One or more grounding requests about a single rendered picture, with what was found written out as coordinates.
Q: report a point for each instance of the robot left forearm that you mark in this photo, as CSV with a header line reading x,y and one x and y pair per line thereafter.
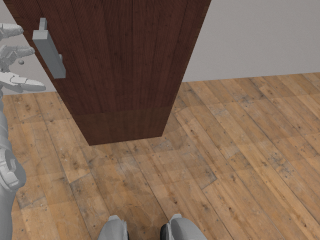
x,y
4,134

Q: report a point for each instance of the cupboard door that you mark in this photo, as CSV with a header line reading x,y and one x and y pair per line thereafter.
x,y
119,55

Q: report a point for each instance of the left robot hand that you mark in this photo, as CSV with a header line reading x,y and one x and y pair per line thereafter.
x,y
8,79

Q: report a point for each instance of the robot right thigh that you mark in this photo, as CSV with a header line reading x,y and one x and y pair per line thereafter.
x,y
183,229

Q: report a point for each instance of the left robot upper arm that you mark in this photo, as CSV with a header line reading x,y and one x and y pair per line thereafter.
x,y
12,177

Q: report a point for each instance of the robot left thigh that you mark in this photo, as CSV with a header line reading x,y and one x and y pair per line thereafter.
x,y
115,229

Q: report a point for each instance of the handle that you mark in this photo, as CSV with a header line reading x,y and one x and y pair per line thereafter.
x,y
48,51

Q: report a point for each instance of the robot thigh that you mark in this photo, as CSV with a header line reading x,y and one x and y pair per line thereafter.
x,y
115,229
183,229

